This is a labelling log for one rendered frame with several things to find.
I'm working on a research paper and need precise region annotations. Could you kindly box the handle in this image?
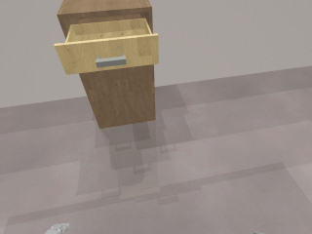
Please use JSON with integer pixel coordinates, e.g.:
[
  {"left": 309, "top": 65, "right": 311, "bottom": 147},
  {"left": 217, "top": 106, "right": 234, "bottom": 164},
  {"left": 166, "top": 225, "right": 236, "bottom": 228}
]
[{"left": 96, "top": 53, "right": 127, "bottom": 68}]

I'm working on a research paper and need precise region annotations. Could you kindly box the drawer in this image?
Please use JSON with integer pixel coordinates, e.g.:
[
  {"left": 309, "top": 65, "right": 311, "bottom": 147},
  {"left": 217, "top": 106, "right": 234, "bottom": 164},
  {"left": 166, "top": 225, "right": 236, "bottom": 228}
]
[{"left": 54, "top": 18, "right": 159, "bottom": 75}]

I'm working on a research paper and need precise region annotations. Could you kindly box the cabinet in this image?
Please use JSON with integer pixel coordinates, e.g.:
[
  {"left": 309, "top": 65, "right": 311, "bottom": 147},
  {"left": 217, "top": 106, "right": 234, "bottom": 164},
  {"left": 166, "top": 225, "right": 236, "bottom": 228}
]
[{"left": 57, "top": 0, "right": 156, "bottom": 129}]

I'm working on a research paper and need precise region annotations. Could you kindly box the robot left hand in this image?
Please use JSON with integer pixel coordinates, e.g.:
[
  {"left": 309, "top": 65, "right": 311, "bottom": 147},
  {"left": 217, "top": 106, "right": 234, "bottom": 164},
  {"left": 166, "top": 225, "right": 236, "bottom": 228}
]
[{"left": 44, "top": 223, "right": 70, "bottom": 234}]

